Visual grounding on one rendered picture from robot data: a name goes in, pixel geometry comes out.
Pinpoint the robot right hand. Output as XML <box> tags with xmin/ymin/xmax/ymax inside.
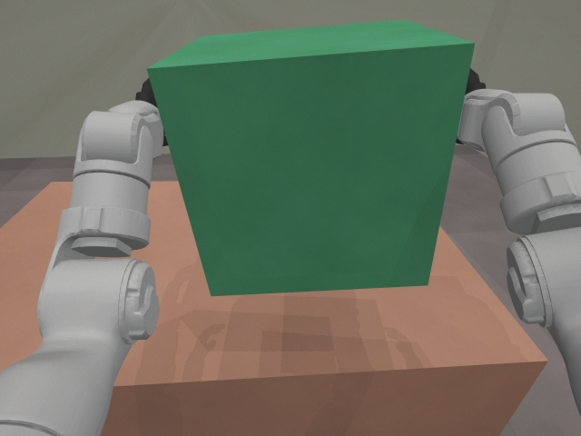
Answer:
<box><xmin>456</xmin><ymin>68</ymin><xmax>486</xmax><ymax>144</ymax></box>

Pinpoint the right robot forearm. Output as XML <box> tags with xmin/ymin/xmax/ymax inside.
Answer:
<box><xmin>457</xmin><ymin>89</ymin><xmax>581</xmax><ymax>235</ymax></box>

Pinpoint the left robot forearm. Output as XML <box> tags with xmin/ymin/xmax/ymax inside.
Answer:
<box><xmin>37</xmin><ymin>100</ymin><xmax>163</xmax><ymax>338</ymax></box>

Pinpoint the robot right upper arm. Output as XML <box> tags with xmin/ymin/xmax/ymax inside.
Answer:
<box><xmin>507</xmin><ymin>227</ymin><xmax>581</xmax><ymax>416</ymax></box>

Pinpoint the robot left hand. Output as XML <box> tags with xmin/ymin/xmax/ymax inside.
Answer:
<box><xmin>135</xmin><ymin>78</ymin><xmax>168</xmax><ymax>146</ymax></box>

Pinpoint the robot left upper arm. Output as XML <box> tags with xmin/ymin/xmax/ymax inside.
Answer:
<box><xmin>0</xmin><ymin>258</ymin><xmax>160</xmax><ymax>436</ymax></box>

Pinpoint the pedestal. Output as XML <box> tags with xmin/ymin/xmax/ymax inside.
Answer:
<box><xmin>0</xmin><ymin>181</ymin><xmax>548</xmax><ymax>436</ymax></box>

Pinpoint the carton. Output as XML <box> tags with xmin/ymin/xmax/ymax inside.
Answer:
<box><xmin>147</xmin><ymin>19</ymin><xmax>475</xmax><ymax>296</ymax></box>

